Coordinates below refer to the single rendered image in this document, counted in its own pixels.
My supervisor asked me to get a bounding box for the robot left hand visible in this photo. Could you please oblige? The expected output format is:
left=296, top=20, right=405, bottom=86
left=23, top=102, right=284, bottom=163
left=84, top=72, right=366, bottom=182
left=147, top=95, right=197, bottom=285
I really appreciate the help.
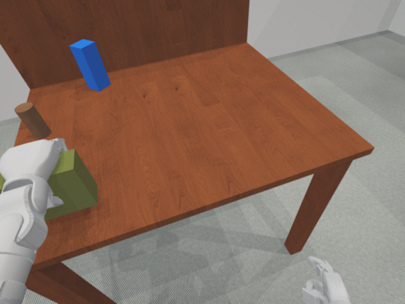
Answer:
left=0, top=138, right=68, bottom=209

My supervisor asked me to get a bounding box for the left robot forearm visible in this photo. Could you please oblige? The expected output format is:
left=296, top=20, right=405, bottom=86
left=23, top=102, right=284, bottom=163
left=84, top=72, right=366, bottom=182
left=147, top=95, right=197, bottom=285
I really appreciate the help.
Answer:
left=0, top=175, right=49, bottom=304

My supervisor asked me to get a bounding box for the robot right hand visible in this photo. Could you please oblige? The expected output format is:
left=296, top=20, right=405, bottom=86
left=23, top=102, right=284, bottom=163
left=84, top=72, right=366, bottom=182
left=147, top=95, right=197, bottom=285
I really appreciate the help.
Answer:
left=302, top=256, right=351, bottom=304

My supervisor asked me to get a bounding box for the sponge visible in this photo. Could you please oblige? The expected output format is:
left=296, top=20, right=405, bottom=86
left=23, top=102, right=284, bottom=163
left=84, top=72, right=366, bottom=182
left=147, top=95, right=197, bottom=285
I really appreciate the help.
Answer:
left=0, top=149, right=98, bottom=221

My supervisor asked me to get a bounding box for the table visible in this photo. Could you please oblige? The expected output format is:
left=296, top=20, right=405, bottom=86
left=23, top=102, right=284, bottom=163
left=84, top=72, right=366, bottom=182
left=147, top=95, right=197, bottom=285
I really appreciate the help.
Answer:
left=0, top=0, right=375, bottom=304

